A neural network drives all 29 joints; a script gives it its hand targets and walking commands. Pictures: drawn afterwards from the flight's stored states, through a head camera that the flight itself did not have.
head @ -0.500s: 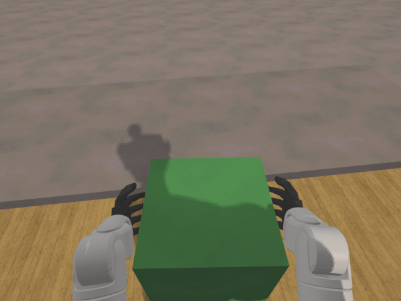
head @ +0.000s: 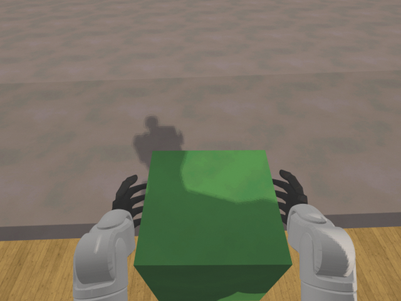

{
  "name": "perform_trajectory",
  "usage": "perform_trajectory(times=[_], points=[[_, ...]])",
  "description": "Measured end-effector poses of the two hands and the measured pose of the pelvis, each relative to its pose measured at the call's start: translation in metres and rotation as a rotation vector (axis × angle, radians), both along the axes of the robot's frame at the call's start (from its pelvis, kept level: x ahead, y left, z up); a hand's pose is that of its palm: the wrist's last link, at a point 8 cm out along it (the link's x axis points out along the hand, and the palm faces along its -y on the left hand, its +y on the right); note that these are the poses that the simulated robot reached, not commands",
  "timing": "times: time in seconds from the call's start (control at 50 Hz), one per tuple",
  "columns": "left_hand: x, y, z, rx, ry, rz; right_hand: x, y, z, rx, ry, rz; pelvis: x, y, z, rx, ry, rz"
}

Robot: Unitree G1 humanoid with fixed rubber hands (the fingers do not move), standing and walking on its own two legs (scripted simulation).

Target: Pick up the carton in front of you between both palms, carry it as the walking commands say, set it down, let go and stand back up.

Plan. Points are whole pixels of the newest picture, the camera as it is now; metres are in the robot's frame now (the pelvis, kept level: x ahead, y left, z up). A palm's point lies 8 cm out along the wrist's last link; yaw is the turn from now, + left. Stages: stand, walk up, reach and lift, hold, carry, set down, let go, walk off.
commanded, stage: carry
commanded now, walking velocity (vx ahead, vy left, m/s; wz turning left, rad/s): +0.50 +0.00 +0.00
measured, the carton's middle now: (208, 230) +0.28 +0.00 +0.02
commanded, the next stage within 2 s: none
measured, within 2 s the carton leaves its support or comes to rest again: neither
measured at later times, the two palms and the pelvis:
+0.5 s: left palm (161, 85) +0.68 +0.13 +0.11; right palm (264, 83) +0.68 -0.17 +0.11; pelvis +0.33 +0.00 -0.02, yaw -1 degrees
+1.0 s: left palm (170, 46) +1.03 +0.14 +0.08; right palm (244, 43) +1.04 -0.16 +0.09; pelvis +0.66 -0.01 -0.05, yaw -3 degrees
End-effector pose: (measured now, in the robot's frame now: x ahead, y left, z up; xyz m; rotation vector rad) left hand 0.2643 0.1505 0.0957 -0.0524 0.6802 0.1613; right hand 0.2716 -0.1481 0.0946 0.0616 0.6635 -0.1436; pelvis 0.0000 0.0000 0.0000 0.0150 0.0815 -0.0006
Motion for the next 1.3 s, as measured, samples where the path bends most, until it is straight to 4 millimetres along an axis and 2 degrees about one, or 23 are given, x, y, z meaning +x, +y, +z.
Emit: perform_trajectory(times=[0.06,0.1,0.18,0.28,0.34,0.42,0.48,0.54,0.58,0.66,0.8,0.88,0.96,1.04,1.1,1.14,1.18,1.22,1.3], points=[[0.052,0.007,-0.014,-0.012,-0.013,-0.023,0.045,0.007,-0.009,-0.012,-0.013,-0.024,0.051,0.012,-0.018,-0.004,-0.019,-0.022],[0.085,0.01,-0.024,-0.025,0.002,-0.038,0.074,0.01,-0.016,-0.025,0.002,-0.037,0.078,0.018,-0.023,0.01,-0.022,-0.029],[0.14,0.008,-0.028,-0.019,0.067,-0.074,0.117,0.008,-0.023,-0.012,0.067,-0.08,0.12,0.027,-0.014,-0.003,-0.012,-0.048],[0.214,0.001,-0.013,-0.018,0.044,-0.1,0.182,0.002,-0.009,-0.011,0.045,-0.105,0.177,0.029,-0.002,-0.015,-0.003,-0.042],[0.265,-0.003,0.0,0.004,0.007,-0.113,0.236,-0.002,0.005,-0.033,0.01,-0.086,0.214,0.026,0.0,-0.017,-0.001,-0.036],[0.339,-0.011,0.014,0.042,-0.025,-0.119,0.317,-0.011,0.019,-0.056,-0.021,-0.042,0.268,0.016,-0.005,-0.012,-0.004,-0.028],[0.398,-0.019,0.017,0.068,-0.019,-0.108,0.383,-0.019,0.019,-0.064,-0.016,-0.01,0.315,0.004,-0.015,-0.004,-0.007,-0.02],[0.454,-0.025,0.011,0.094,0.003,-0.085,0.448,-0.025,0.009,-0.062,0.003,0.034,0.36,-0.01,-0.03,-0.011,-0.018,-0.01],[0.482,-0.027,0.003,0.101,0.049,-0.07,0.483,-0.027,0.0,-0.056,0.048,0.058,0.383,-0.017,-0.029,-0.007,-0.016,-0.012],[0.527,-0.027,-0.012,0.084,0.141,-0.041,0.538,-0.027,-0.013,-0.046,0.138,0.08,0.425,-0.028,-0.016,0.005,0.001,-0.014],[0.616,-0.029,-0.01,0.041,0.105,-0.002,0.626,-0.029,-0.012,-0.013,0.105,0.049,0.505,-0.034,-0.004,0.016,0.037,-0.023],[0.674,-0.03,-0.003,0.018,0.031,-0.007,0.675,-0.03,-0.004,0.0,0.032,0.009,0.561,-0.029,-0.011,-0.001,0.044,-0.031],[0.733,-0.021,-0.004,0.018,-0.025,-0.018,0.733,-0.022,-0.003,-0.004,-0.025,-0.002,0.627,-0.021,-0.03,-0.031,0.034,-0.046],[0.801,-0.004,-0.023,0.035,-0.053,-0.033,0.803,-0.005,-0.018,-0.026,-0.053,0.011,0.703,-0.008,-0.069,-0.069,0.0,-0.042],[0.861,0.004,-0.05,0.031,-0.07,-0.07,0.855,0.003,-0.038,-0.072,-0.069,0.002,0.765,0.004,-0.112,-0.076,-0.044,-0.023],[0.897,0.006,-0.073,0.03,-0.047,-0.09,0.887,0.005,-0.059,-0.099,-0.044,0.002,0.792,0.01,-0.134,-0.047,-0.035,0.001],[0.923,0.008,-0.098,0.035,0.022,-0.099,0.911,0.007,-0.087,-0.101,0.027,0.006,0.813,0.017,-0.142,-0.036,-0.023,0.024],[0.943,0.01,-0.121,0.032,0.103,-0.097,0.93,0.009,-0.113,-0.09,0.107,0.004,0.832,0.024,-0.14,-0.035,-0.011,0.04],[0.981,0.021,-0.152,0.008,0.183,-0.06,0.971,0.02,-0.146,-0.056,0.184,-0.001,0.872,0.033,-0.133,-0.039,0.012,0.073]])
